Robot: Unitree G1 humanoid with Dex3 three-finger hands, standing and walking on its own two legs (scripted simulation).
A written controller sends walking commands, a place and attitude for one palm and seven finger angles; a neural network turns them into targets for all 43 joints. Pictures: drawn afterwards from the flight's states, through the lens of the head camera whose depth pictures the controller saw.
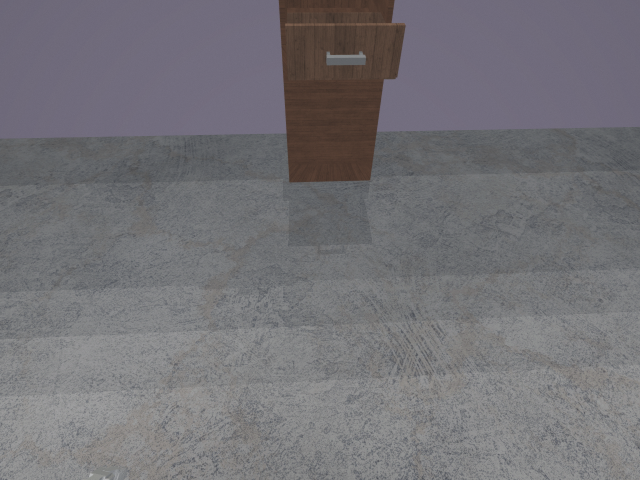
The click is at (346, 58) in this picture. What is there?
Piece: drawer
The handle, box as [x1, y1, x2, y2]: [326, 51, 365, 64]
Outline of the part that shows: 365,56 362,54 361,51 359,51 358,55 330,55 329,52 326,52 326,63 364,64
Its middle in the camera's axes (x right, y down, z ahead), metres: +0.07 -0.56 +1.19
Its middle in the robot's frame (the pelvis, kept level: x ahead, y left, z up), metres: +1.27 -0.01 -0.02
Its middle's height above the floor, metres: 0.75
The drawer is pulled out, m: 0.30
